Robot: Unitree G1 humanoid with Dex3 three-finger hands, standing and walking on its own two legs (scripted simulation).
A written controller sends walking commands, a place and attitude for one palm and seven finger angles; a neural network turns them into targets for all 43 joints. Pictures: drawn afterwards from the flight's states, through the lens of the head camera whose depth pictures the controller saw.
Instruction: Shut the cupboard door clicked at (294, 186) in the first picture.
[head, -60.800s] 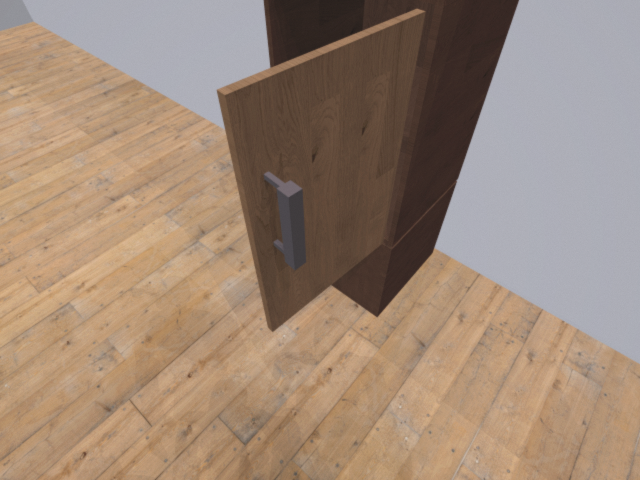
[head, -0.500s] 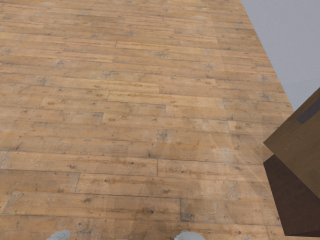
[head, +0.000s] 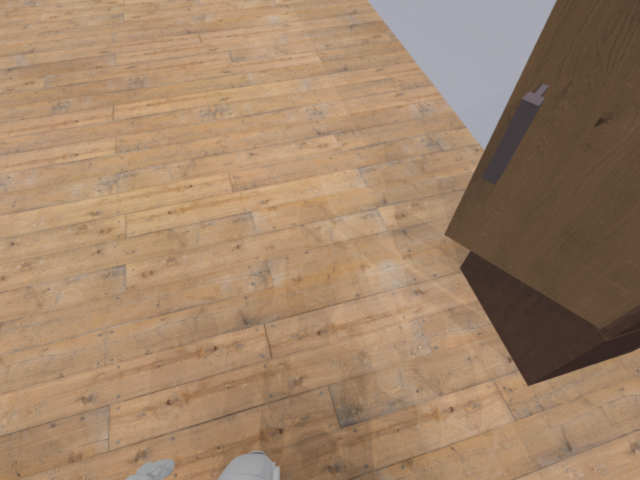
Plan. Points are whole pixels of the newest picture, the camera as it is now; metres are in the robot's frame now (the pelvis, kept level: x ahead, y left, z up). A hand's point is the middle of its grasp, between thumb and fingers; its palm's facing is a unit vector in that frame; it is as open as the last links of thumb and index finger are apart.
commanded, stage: turn to face it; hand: left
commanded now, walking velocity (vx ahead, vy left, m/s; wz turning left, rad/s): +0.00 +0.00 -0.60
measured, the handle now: (515, 135) +0.66 -0.31 +0.02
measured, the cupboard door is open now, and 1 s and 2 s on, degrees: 34 34 34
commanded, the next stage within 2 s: take the last steps up to it in 0.94 s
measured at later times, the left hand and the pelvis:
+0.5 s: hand (206, 450) +0.17 +0.17 -0.16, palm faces -0.31 -0.91 -0.28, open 7.4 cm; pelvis +0.00 +0.00 -0.01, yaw -19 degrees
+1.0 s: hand (222, 426) +0.20 +0.16 -0.16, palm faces -0.49 -0.85 -0.19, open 7.4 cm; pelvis +0.02 +0.03 +0.01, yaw -31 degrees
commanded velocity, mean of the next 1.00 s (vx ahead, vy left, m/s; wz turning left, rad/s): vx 0.00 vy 0.00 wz -0.45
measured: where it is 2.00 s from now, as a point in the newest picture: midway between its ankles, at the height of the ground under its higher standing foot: outside the picture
